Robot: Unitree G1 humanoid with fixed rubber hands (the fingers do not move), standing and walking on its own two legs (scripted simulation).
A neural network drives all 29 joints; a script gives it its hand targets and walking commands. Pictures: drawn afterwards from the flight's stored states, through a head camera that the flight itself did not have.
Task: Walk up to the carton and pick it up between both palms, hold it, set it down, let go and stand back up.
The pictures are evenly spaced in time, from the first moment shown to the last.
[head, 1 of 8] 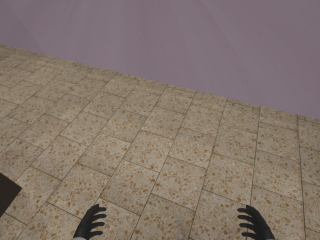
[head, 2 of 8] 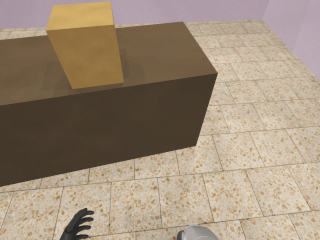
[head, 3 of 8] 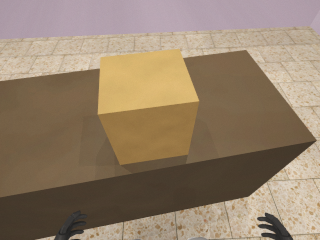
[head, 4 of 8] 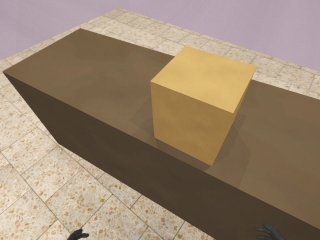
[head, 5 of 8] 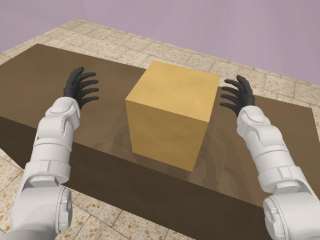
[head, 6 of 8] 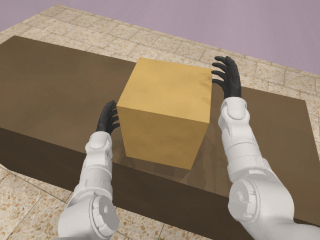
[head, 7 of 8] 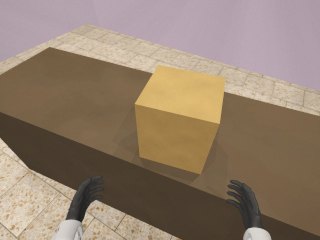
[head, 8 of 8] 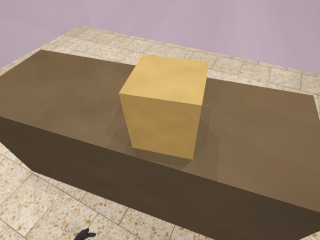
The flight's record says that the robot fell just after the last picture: no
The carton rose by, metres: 0.01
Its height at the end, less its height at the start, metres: +0.00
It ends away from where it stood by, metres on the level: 0.01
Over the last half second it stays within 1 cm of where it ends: yes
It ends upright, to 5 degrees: yes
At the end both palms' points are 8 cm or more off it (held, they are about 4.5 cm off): yes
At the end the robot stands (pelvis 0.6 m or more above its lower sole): yes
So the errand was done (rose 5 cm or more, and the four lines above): no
